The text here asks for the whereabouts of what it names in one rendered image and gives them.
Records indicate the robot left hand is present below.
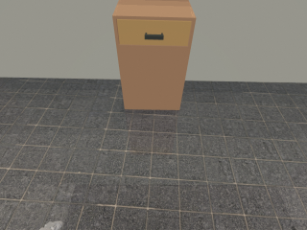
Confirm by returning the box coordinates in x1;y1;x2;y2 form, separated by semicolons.
39;220;63;230

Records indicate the cabinet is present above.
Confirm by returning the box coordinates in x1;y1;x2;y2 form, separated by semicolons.
112;0;197;110

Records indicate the handle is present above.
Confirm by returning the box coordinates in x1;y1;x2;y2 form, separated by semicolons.
144;33;164;40

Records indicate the drawer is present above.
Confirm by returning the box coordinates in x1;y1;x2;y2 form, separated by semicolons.
117;19;192;46

